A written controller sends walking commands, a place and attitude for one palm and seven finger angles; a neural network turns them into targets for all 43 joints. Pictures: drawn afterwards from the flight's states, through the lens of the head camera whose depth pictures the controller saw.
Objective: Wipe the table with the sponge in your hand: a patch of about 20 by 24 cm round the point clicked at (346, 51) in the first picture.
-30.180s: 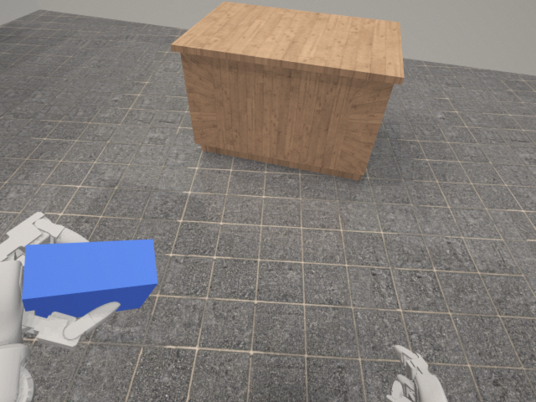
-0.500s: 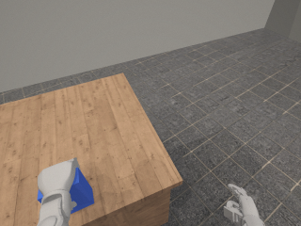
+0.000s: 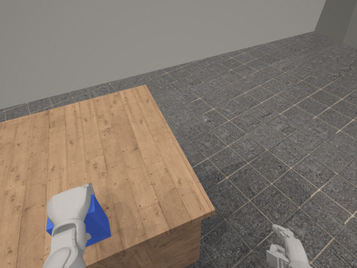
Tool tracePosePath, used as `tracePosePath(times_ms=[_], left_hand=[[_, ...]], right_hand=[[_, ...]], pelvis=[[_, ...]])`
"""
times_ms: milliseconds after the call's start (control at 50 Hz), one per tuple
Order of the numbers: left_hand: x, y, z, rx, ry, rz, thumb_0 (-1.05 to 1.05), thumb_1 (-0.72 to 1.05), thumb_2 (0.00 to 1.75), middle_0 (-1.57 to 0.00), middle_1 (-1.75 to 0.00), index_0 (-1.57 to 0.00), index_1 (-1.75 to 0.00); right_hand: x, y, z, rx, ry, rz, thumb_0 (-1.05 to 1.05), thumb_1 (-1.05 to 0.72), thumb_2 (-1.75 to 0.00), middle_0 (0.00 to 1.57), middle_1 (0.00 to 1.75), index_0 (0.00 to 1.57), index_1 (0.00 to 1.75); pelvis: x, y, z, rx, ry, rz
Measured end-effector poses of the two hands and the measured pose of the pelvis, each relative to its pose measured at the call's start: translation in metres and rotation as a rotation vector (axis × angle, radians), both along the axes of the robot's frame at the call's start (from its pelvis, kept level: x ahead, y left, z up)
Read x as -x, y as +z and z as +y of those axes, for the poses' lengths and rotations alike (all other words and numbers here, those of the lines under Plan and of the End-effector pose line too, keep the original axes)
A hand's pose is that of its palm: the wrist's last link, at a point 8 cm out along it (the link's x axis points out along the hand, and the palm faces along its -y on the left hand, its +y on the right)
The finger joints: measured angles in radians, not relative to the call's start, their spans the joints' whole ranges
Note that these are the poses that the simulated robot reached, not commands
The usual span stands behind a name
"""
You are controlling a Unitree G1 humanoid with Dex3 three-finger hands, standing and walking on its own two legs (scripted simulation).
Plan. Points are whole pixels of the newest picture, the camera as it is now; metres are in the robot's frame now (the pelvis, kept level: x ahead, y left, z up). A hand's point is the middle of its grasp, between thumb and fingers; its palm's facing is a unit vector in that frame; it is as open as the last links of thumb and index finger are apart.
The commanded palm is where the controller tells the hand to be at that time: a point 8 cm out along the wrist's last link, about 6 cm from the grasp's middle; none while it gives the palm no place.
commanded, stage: wipe forward along the first lane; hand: left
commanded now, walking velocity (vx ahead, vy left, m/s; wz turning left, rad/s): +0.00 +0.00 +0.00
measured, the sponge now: (84, 228) +0.21 +0.28 -0.07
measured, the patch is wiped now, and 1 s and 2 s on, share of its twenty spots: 0.05 0.10 0.25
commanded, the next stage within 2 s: slide across to the middle lane in 1.54 s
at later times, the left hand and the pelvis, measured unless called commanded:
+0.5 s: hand (80, 202) +0.26 +0.30 -0.02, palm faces -0.16 -0.01 -0.99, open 9.9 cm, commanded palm +0.25 +0.30 +0.01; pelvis -0.02 -0.03 -0.01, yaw +1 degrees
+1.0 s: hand (78, 182) +0.31 +0.33 -0.02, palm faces -0.18 +0.04 -0.98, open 9.9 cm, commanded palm +0.31 +0.33 +0.01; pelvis -0.04 -0.06 -0.04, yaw -3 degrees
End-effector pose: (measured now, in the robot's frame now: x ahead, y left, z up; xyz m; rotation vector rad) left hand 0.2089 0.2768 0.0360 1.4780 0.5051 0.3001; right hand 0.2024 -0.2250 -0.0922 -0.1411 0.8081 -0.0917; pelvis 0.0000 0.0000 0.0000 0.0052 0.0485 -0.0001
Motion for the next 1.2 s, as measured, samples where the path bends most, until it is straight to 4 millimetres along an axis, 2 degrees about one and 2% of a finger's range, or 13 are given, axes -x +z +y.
tracePosePath(times_ms=[200, 320, 720, 940, 1080, 1200], left_hand=[[-0.008, -0.002, 0.001, -0.020, -0.014, 0.017, 0.00, -0.52, 1.09, -0.81, -1.33, -0.79, -1.34], [-0.020, 0.000, 0.005, -0.048, -0.026, 0.028, 0.00, -0.56, 1.14, -0.83, -1.31, -0.81, -1.33], [-0.059, -0.002, 0.024, -0.107, 0.002, 0.053, 0.02, -0.61, 1.17, -0.84, -1.30, -0.82, -1.34], [-0.087, 0.000, 0.035, -0.132, 0.028, 0.067, 0.02, -0.61, 1.17, -0.83, -1.31, -0.82, -1.35], [-0.101, 0.000, 0.044, -0.128, 0.038, 0.068, 0.02, -0.60, 1.17, -0.83, -1.32, -0.81, -1.36], [-0.110, -0.001, 0.053, -0.115, 0.040, 0.057, 0.02, -0.60, 1.17, -0.82, -1.32, -0.81, -1.36]], right_hand=[[0.018, -0.012, -0.012, 0.010, -0.024, 0.036, 0.01, -0.91, -0.89, 0.20, 0.30, 0.20, 0.30], [0.034, -0.022, -0.021, 0.012, -0.037, 0.071, 0.01, -0.91, -0.89, 0.20, 0.30, 0.20, 0.30], [0.113, -0.063, -0.078, 0.036, -0.120, 0.232, 0.01, -0.91, -0.89, 0.20, 0.30, 0.20, 0.30], [0.151, -0.076, -0.107, 0.049, -0.181, 0.286, 0.01, -0.91, -0.89, 0.20, 0.30, 0.20, 0.30], [0.170, -0.081, -0.112, 0.057, -0.203, 0.318, 0.01, -0.91, -0.89, 0.20, 0.30, 0.20, 0.30], [0.182, -0.083, -0.107, 0.060, -0.208, 0.344, 0.01, -0.91, -0.89, 0.20, 0.30, 0.20, 0.30]], pelvis=[[0.009, -0.003, -0.007, -0.004, 0.006, 0.019], [0.016, -0.007, -0.015, -0.005, 0.011, 0.039], [0.031, -0.027, -0.044, -0.009, 0.002, 0.146], [0.036, -0.041, -0.056, -0.011, -0.042, 0.208], [0.039, -0.047, -0.055, -0.010, -0.060, 0.240], [0.041, -0.050, -0.050, -0.005, -0.063, 0.261]])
